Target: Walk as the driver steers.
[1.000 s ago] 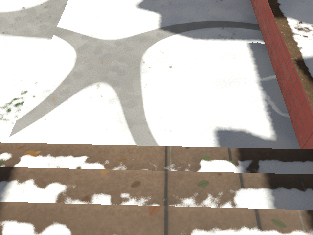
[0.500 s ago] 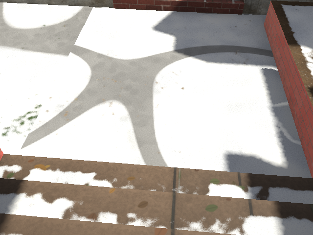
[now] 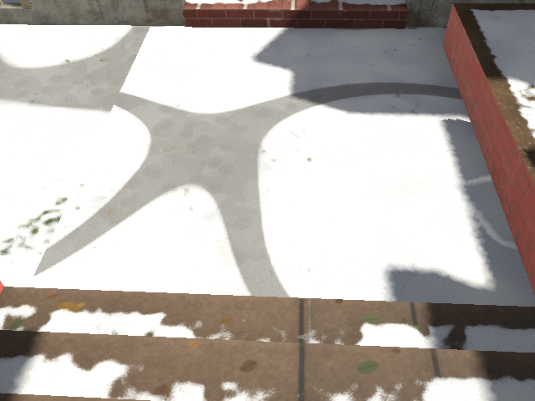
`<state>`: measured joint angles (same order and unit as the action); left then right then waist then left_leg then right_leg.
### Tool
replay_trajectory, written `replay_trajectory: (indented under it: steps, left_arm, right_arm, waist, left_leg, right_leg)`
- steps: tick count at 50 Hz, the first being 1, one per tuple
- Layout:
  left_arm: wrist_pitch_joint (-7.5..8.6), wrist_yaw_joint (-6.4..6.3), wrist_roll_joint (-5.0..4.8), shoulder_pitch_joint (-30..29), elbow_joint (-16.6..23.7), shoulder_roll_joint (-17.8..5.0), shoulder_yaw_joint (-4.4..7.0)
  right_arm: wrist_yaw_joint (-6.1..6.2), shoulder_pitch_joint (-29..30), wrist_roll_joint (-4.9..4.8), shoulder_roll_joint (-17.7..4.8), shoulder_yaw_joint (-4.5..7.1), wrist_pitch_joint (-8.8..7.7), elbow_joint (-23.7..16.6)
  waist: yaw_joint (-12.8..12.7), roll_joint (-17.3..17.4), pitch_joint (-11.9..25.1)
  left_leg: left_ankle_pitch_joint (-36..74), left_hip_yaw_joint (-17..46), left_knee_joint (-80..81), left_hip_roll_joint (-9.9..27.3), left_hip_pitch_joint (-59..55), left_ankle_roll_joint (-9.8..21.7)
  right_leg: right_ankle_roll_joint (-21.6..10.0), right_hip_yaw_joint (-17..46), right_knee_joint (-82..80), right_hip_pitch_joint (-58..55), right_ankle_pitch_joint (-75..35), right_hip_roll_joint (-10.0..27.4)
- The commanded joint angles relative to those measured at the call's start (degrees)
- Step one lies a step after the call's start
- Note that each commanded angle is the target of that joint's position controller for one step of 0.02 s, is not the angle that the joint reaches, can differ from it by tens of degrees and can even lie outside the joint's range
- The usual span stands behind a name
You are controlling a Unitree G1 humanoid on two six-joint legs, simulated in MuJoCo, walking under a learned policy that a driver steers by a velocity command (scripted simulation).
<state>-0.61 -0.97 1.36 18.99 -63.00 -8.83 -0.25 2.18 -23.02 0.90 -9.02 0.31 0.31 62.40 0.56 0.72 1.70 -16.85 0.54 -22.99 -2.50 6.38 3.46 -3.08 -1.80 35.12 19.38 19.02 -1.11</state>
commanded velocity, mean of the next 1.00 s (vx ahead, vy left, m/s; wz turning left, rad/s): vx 0.44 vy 0.00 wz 0.00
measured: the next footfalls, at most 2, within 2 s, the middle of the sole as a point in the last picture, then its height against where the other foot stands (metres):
left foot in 0.78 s outside the picture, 0.16 m lower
right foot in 1.30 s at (305, 371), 0.16 m lower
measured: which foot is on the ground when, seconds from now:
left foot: down 0.00-0.14, up 0.16-0.76, down 0.78-1.00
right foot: down 0.00-0.78, up 0.80-1.00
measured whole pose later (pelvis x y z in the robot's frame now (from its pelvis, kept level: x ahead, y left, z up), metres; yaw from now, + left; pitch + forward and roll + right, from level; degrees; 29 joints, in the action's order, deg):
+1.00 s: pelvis +0.48 +0.06 -0.19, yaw +0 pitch -1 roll +1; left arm -0.2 -0.7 2.9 11.4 -55.6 -12.7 3.4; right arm -0.8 -27.4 1.3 -11.2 2.1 -3.9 61.1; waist 0.8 -1.4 -2.8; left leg -22.2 -6.4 -38.5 -2.1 15.3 4.5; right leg -1.7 2.2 72.2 42.5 10.3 3.2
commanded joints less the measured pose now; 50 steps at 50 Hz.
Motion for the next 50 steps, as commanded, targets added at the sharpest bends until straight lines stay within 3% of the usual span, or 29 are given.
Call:
replay_trajectory:
  steps: [1, 4, 6, 7, 8, 9, 11, 15, 19, 22, 25, 26, 27, 29, 31, 33, 35, 37, 38, 39, 40, 41, 42, 43, 44, 45, 47, 49, 50]
  left_arm:
    - [1.94, 0.69, 0.59, -3.3, 4.6, -3.9, 1.04]
    - [2.99, 1.01, -0.24, -1.6, 5.2, -3.9, 1.66]
    - [3.45, 0.95, -0.56, 6.8, 2.4, -4.4, 2.53]
    - [4.2, 0.43, 0.46, 13.9, 1.6, -8.2, 3.63]
    - [3.65, 0.51, -0.62, 21.3, -0.8, -13.9, 5.16]
    - [3.28, 0.59, -0.67, 17.9, -0.1, -10.1, 4.31]
    - [4.08, 0.88, 0.16, 8.6, 3.7, -8.9, 3.91]
    - [5.53, 0.17, -0.5, 9.8, 3.5, -5.8, 2.55]
    - [5.35, -0.43, -0.88, 12.6, 2.7, -7.8, 2.27]
    - [5.01, -0.22, -0.23, 16.6, 2.0, -6.6, 2.03]
    - [4.93, -0.01, 0.13, 17.1, 2.5, -6.8, 1.97]
    - [5.46, -0.7, 0.62, 21.9, 0.1, -6.9, 2.31]
    - [6.01, -1.09, 0.87, 25.0, -0.4, -7.9, 2.74]
    - [7.21, -1.81, 0.84, 23.9, 0.2, -8.2, 3.26]
    - [8.49, -2.61, 0.4, 12.7, 3.3, -6.6, 2.56]
    - [8.87, -2.18, -1.52, 10.9, 3.0, -5.6, 2.13]
    - [7.86, -2.45, -0.36, 11.8, 2.7, -6.7, 2.4]
    - [6.22, -2.35, 1.47, 9.8, 3.1, -8.3, 2.4]
    - [5.3, -2.73, 0.93, 8.6, 2.1, -9.7, 3.02]
    - [4.96, -2.85, -0.93, 8.6, 1.8, -10.3, 4.0]
    - [5.05, -2.8, -3.78, 21.2, 2.3, -3.9, 3.43]
    - [6.22, -3.36, -5.66, 20.4, 4.3, -6.5, 3.26]
    - [6.1, -3.48, -4.49, 15.8, 4.9, -7.7, 3.59]
    - [4.86, -3.25, -1.51, 12.2, 4.8, -6.7, 3.31]
    - [3.03, -2.14, 0.55, 11.6, 6.0, -6.1, 3.17]
    - [1.11, -1.12, 2.73, 9.3, 5.5, -7.7, 3.74]
    - [-0.12, 0.15, 0.38, 2.1, 7.5, -6.5, 4.3]
    - [-1.04, 1.11, 2.89, 2.8, 5.9, -4.3, 3.77]
    - [-1.16, 1.33, 2.46, 7.2, 4.1, -3.8, 3.67]
  right_arm:
    - [0.17, -5.0, 0.52, -8.6, 2.61, -1.0, -0.2]
    - [-0.13, -2.3, 0.18, -8.1, 3.03, -1.98, -0.8]
    - [-0.06, 0.4, 0.11, -7.3, 2.7, -2.5, -2.4]
    - [-0.33, 1.3, 0.19, -4.4, 1.87, -2.94, -3.3]
    - [-0.9, 0.9, -0.09, -2.1, 1.41, -3.16, -5.7]
    - [-1.21, 3.7, 1.21, -7.5, 2.62, -3.08, -6.0]
    - [-2.15, 4.1, 0.2, -5.2, 2.23, -3.43, -5.5]
    - [-2.55, 5.8, 0.21, -5.8, 2.81, -2.15, -6.1]
    - [-3.3, 13.6, 0.48, -4.1, 2.2, -0.71, -9.4]
    - [-3.74, 10.9, 0.9, -6.7, 3.21, 0.51, -7.7]
    - [-4.26, 17.6, 1.83, -6.8, 3.52, 0.29, -9.6]
    - [-4.06, 23.3, 1.87, -7.0, 3.96, -0.22, -11.8]
    - [-3.67, 30.4, 1.12, -8.2, 4.42, -1.0, -15.3]
    - [-3.43, 35.7, 0.94, -8.3, 4.25, -2.42, -18.0]
    - [-4.99, 30.9, 0.52, -6.3, 3.41, -3.7, -17.4]
    - [-6.71, 26.8, -0.03, -3.2, 2.83, -3.0, -16.3]
    - [-5.96, 25.3, 0.06, -5.1, 2.94, -2.05, -15.7]
    - [-3.27, 6.1, 1.3, -9.1, 4.43, -2.87, -9.5]
    - [-2.25, -6.8, 1.66, -10.9, 5.36, -3.34, -5.2]
    - [-2.21, -11.4, 3.42, -13.3, 6.13, -3.65, -4.4]
    - [-3.01, -10.4, 3.37, -15.6, 5.4, -4.33, -4.4]
    - [-4.01, -11.3, 1.19, -15.3, 5.41, -4.05, -6.2]
    - [-4.13, -9.9, 0.59, -12.7, 4.64, -3.43, -6.5]
    - [-3.53, -6.8, 0.76, -12.1, 4.37, -3.18, -5.7]
    - [-2.6, -4.6, 0.5, -14.0, 4.92, -3.6, -6.4]
    - [-2.97, -5.2, 0.03, -12.0, 4.31, -4.0, -5.9]
    - [-3.06, 2.1, -0.11, -8.2, 2.58, -5.75, -6.5]
    - [-2.44, -0.8, 0.17, -10.9, 2.87, -5.76, -5.4]
    - [-2.66, -1.4, 0.75, -11.9, 3.17, -5.62, -5.7]
  waist:
    - [0.7, 5.2, -11.0]
    - [-1.5, 5.4, -11.3]
    - [-5.4, 0.9, -9.3]
    - [-8.2, -7.9, -6.6]
    - [-9.4, -20.5, -4.3]
    - [-7.0, -10.3, -7.9]
    - [-2.7, -2.6, -8.8]
    - [-0.5, -4.3, -7.1]
    - [-1.3, -6.0, -6.2]
    - [-1.3, -5.2, -4.0]
    - [-2.5, -4.1, -8.8]
    - [-4.8, -5.7, -11.8]
    - [-7.6, -5.0, -13.9]
    - [-8.3, -4.2, -16.0]
    - [-4.5, -0.4, -12.4]
    - [-4.9, -0.6, -9.6]
    - [-6.2, -1.8, -11.6]
    - [1.5, -4.1, -1.8]
    - [8.2, -3.4, 3.3]
    - [12.9, 10.6, 2.4]
    - [1.9, 18.0, 9.6]
    - [4.7, 14.1, 18.6]
    - [4.6, 4.6, 14.3]
    - [2.2, 2.0, 6.8]
    - [0.1, 5.6, 6.4]
    - [-0.2, 3.6, 1.1]
    - [-5.3, 2.0, -10.8]
    - [-5.3, 4.9, -7.2]
    - [-6.5, 6.9, -3.8]
  left_leg:
    - [-20.6, 19.8, 15.8, 17.9, 2.9, 10.0]
    - [-15.1, 13.9, 10.7, 14.2, 8.5, 8.2]
    - [-8.2, 9.1, 3.3, 9.5, 17.9, 5.3]
    - [-6.1, 2.1, -12.5, 4.5, 23.0, 2.7]
    - [-13.0, -4.4, -27.3, -1.5, 33.4, 1.0]
    - [-11.6, -0.2, -35.9, 1.7, 35.5, 1.6]
    - [-2.9, 2.0, -37.2, 5.4, 31.8, 1.5]
    - [3.4, -0.5, -31.3, 6.2, 29.3, -0.4]
    - [9.0, -3.9, -25.0, 4.0, 27.6, -1.1]
    - [15.7, -3.1, -31.2, 5.1, 30.1, 0.7]
    - [14.6, -4.0, -32.2, 5.0, 34.0, 1.4]
    - [17.3, 1.7, -32.1, 7.9, 46.7, 1.6]
    - [15.3, 2.1, -28.3, 7.6, 58.2, 1.3]
    - [17.5, 2.2, -20.3, 8.2, 60.4, 0.5]
    - [44.6, -1.5, -4.2, 7.6, 32.8, 0.1]
    - [55.5, -3.6, -6.1, 5.3, 9.9, 0.3]
    - [48.1, -3.3, -3.3, 5.4, 12.4, -0.2]
    - [48.0, -3.5, -2.0, 5.3, 2.8, 2.4]
    - [52.3, -4.4, 2.0, 6.0, -9.4, 2.5]
    - [52.6, -5.6, 12.6, 8.0, -15.8, 4.5]
    - [89.9, 4.0, -20.6, 21.6, -41.7, 5.8]
    - [93.9, 14.0, -21.2, 28.4, -45.8, 9.7]
    - [74.3, 15.1, -12.5, 28.1, -34.6, 10.0]
    - [56.9, 15.2, -7.9, 26.4, -21.2, 11.5]
    - [29.5, 20.8, -3.5, 29.3, -12.8, 16.7]
    - [17.9, 22.0, -0.8, 28.3, 0.5, 17.5]
    - [12.7, 10.5, 3.7, 18.9, 25.8, 10.2]
    - [21.5, 8.9, 1.9, 16.7, 26.4, 11.1]
    - [24.2, 9.1, -0.9, 17.2, 24.1, 11.6]
  right_leg:
    - [-0.7, 0.2, 7.8, 12.0, 3.1, 2.6]
    - [-1.1, -2.3, -1.3, 1.1, 1.6, 1.4]
    - [-0.6, -1.5, -10.5, -17.1, -3.4, -0.5]
    - [-2.4, 12.5, -18.4, -24.9, 4.9, 10.0]
    - [-9.0, 34.4, -26.6, -29.5, 15.2, 21.1]
    - [-10.2, 35.2, -26.2, -25.2, 14.2, 21.8]
    - [-9.2, 25.0, -26.8, -18.6, 1.6, 18.4]
    - [-7.2, 12.5, -26.6, -19.8, -20.7, 13.7]
    - [-7.0, 5.8, -23.8, -19.4, -40.0, 12.1]
    - [-9.1, 5.0, -18.7, -21.8, -37.2, 13.7]
    - [-10.1, 6.3, -15.9, -19.9, -35.6, 14.5]
    - [-10.3, 10.7, -13.8, -29.9, -30.8, 16.8]
    - [-10.9, 12.6, -14.6, -37.7, -24.1, 17.2]
    - [-10.7, 12.8, -13.9, -38.9, -22.6, 16.6]
    - [-5.6, 3.7, -10.7, -16.8, -14.2, 8.9]
    - [-4.8, 2.6, -9.5, 0.0, -7.5, 7.6]
    - [-4.7, 3.3, -2.6, -5.4, -9.9, 7.0]
    - [-4.4, 2.7, 22.5, -14.8, -27.7, 6.7]
    - [-3.7, 1.5, 41.6, -11.8, -32.8, 6.3]
    - [-2.1, -2.5, 69.3, -4.0, -3.4, -3.0]
    - [-0.4, 5.0, 84.8, 24.0, 34.5, -5.2]
    - [-0.4, 9.7, 82.1, 31.1, 28.1, -2.4]
    - [0.0, 7.2, 76.9, 31.9, 22.2, -0.1]
    - [0.1, 4.3, 75.2, 32.5, 19.0, 0.9]
    - [0.5, 4.2, 72.6, 33.3, 17.0, 2.9]
    - [0.1, 7.0, 67.9, 29.3, 14.8, 4.9]
    - [1.7, 8.3, 36.3, 18.7, -9.9, 6.5]
    - [2.2, 3.2, 31.6, 11.7, -16.4, 5.5]
    - [1.5, 2.3, 35.5, 10.8, -22.5, 5.0]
